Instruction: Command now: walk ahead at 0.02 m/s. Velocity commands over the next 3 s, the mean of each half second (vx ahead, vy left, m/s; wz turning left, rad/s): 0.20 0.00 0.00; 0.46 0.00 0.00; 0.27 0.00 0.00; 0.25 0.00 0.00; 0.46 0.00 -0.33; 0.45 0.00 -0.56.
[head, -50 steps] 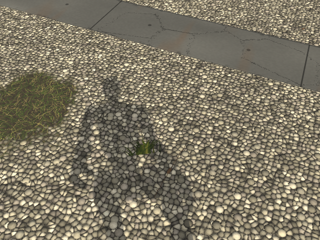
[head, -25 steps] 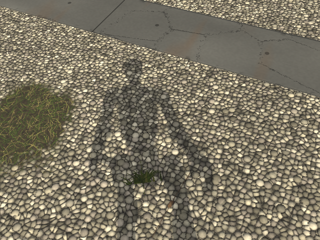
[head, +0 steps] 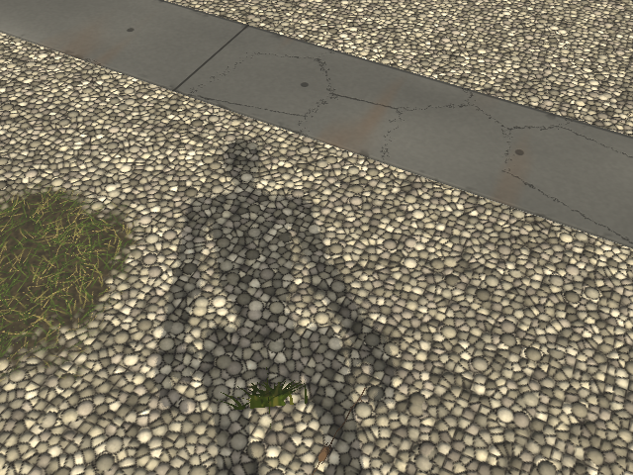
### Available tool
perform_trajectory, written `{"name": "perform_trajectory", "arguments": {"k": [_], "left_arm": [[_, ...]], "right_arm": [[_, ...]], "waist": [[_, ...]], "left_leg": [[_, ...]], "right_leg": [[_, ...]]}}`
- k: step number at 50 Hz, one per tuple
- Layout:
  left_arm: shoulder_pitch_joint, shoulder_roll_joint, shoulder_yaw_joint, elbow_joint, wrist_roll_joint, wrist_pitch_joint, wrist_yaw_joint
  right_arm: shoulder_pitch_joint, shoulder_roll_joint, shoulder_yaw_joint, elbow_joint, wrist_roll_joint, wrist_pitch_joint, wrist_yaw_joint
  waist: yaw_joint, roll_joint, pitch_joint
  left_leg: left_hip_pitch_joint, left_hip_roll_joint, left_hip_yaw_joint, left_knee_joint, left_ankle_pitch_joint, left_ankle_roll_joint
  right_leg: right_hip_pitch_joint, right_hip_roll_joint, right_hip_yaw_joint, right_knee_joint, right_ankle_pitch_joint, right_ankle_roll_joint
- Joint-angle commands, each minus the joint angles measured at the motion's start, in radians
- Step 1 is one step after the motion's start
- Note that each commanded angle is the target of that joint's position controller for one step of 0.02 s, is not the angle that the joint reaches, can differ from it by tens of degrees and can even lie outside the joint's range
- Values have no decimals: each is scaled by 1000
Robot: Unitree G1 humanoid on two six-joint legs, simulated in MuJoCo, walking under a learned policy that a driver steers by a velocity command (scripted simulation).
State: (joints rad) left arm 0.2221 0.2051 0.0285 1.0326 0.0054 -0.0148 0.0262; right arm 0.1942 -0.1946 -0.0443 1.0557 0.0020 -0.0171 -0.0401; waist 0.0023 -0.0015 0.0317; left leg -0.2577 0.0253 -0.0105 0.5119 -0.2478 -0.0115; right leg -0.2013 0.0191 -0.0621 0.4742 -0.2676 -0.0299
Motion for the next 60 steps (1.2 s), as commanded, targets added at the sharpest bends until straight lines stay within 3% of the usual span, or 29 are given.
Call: {"name": "perform_trajectory", "arguments": {"k": [1,6,7,9,10,12,14,17,20,21,22,23,24,26,28,30,35,42,44,46,47,48,49,50,51,52,54,58,60], "left_arm": [[34,78,15,-17,-2,-3,4],[46,74,14,5,-2,2,8],[70,68,14,21,-3,3,8],[80,107,28,26,-18,7,12],[91,125,34,22,-25,2,14],[163,174,50,33,-34,-23,12],[158,179,56,29,-21,-50,9],[104,163,55,3,-31,-67,-4],[52,173,58,-9,-45,-51,-13],[32,162,54,-16,-42,-52,-12],[-6,99,36,-40,-30,-56,-16],[-6,34,22,-79,-28,-73,-12],[-24,70,30,-86,-50,-87,-14],[-38,106,39,-86,-58,-100,-23],[-32,122,54,-73,-36,-95,-20],[-44,95,54,-72,-30,-82,-25],[-248,56,38,-145,-27,-71,-35],[-416,72,23,-214,-37,-85,-74],[-371,105,36,-214,-36,-91,-80],[-125,178,76,-148,-36,-91,-71],[72,230,98,-98,-30,-86,-62],[221,328,118,-69,-5,-82,-56],[212,256,91,-59,-6,-79,-56],[101,202,74,-73,-18,-84,-59],[-4,154,58,-99,-20,-88,-60],[-70,115,45,-105,-10,-95,-67],[-95,80,34,-91,4,-103,-74],[-40,139,36,-58,15,-104,-48],[-23,145,34,-54,13,-93,-32]], "right_arm": [[18,-108,-18,-19,1,-3,-4],[15,-99,-17,-2,1,5,-5],[36,-88,-16,13,1,7,-5],[43,-98,-23,20,13,9,-5],[23,-95,-23,7,16,2,-5],[-44,-55,-14,-29,23,-30,5],[-89,-59,-16,-53,25,-57,23],[-82,-75,-22,-57,38,-75,39],[108,-67,-40,35,25,-74,43],[211,-85,-52,66,22,-68,42],[340,-159,-73,85,18,-68,34],[426,-246,-80,86,14,-77,43],[353,-195,-57,76,1,-93,44],[183,-123,-27,17,4,-109,54],[140,-94,-11,-2,1,-105,60],[202,-95,-7,12,-5,-99,51],[254,-139,-11,6,-8,-88,24],[322,-149,-25,26,10,-74,19],[295,-172,-35,17,9,-67,18],[260,-183,-38,5,5,-54,19],[239,-167,-29,-16,-2,-54,22],[360,-31,10,-34,1,-74,38],[331,-48,8,-17,22,-107,46],[218,-127,-16,-59,49,-123,48],[143,-148,-19,-82,53,-129,39],[112,-147,-29,-85,39,-122,28],[166,-102,-35,-78,24,-89,17],[108,-96,-41,-114,6,-64,6],[44,-85,-35,-135,-3,-64,11]], "waist": [[-1,16,-47],[-1,4,-28],[-1,1,-48],[4,-34,15],[15,-59,66],[45,-155,122],[47,-153,155],[19,-107,114],[-72,-84,36],[-116,-52,5],[-162,161,-28],[-161,354,-73],[-118,228,-29],[-51,95,49],[-18,75,55],[-21,85,43],[-54,72,78],[-73,78,126],[-28,102,75],[103,137,-83],[182,110,-209],[131,-156,-406],[135,-195,-470],[115,-170,-287],[80,-84,-180],[41,-21,-110],[-23,-63,-75],[-50,-56,-10],[-39,-57,-21]], "left_leg": [[64,35,-31,-54,261,50],[64,26,-23,-58,243,47],[72,11,-8,-59,138,48],[-13,-34,33,-8,-222,67],[-91,-37,37,23,-321,76],[-240,-43,78,192,-233,79],[-327,21,22,341,-208,99],[-305,61,13,241,-240,118],[151,-59,143,24,17,84],[270,-50,109,7,14,87],[377,146,-182,-147,-86,152],[482,355,-637,-332,-191,303],[418,399,-704,-342,-330,334],[315,312,-471,-349,-257,246],[232,239,-287,-370,-16,188],[227,201,-187,-377,157,182],[202,179,-87,-411,281,186],[336,233,-35,-374,348,180],[376,243,-19,-285,592,162],[343,201,25,-4,925,128],[132,160,41,264,765,96],[-281,-26,44,707,169,22],[-394,-77,-125,881,-287,42],[-494,-9,-118,934,-246,64],[-476,50,-83,896,-150,76],[-423,90,-64,828,-79,77],[-299,135,-71,734,-22,82],[-317,125,-32,560,43,27],[-304,111,-12,390,159,14]], "right_leg": [[-5,-47,43,-64,180,-16],[-5,-51,45,-66,172,-12],[4,-43,37,-72,66,-16],[-40,-56,76,-95,-291,-59],[-57,-106,147,-139,-438,-92],[2,-284,402,-282,-579,-187],[16,-391,537,-327,-474,-244],[71,-343,404,-297,-274,-187],[-155,-193,181,-170,-142,-122],[-223,-157,132,-58,-51,-97],[-346,-67,11,295,-9,-28],[-565,44,20,589,-277,-1],[-657,-25,129,767,-282,-26],[-688,-115,132,774,-65,-64],[-586,-153,120,648,54,-55],[-548,-145,84,577,112,-32],[-537,-117,49,278,280,4],[-503,-86,30,77,290,-39],[-390,-50,5,52,225,-68],[-56,24,-43,52,201,-115],[270,-78,74,89,199,-164],[676,-372,582,11,-13,-336],[671,-425,849,-180,-93,-344],[527,-382,686,-198,-84,-279],[342,-347,527,-219,6,-243],[176,-306,413,-249,97,-219],[6,-244,290,-303,136,-195],[-80,-227,142,-308,616,-218],[-66,-195,78,-287,702,-193]]}}
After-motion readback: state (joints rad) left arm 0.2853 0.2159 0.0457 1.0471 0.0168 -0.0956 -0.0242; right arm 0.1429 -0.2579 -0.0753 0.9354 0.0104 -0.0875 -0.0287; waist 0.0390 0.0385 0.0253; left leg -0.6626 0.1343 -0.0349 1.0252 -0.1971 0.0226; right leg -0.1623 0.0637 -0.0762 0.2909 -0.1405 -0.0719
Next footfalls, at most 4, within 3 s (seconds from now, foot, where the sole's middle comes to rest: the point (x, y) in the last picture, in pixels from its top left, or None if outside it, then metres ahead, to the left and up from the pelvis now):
0.94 right None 0.49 -0.08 -0.77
1.40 left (267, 386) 0.70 0.14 -0.77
1.70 right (371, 426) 0.61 -0.10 -0.77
2.04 left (250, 357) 0.77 0.18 -0.77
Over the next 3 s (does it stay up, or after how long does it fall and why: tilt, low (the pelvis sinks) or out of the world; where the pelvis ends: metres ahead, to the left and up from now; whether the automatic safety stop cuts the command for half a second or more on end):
stays up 1.16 -0.05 0.00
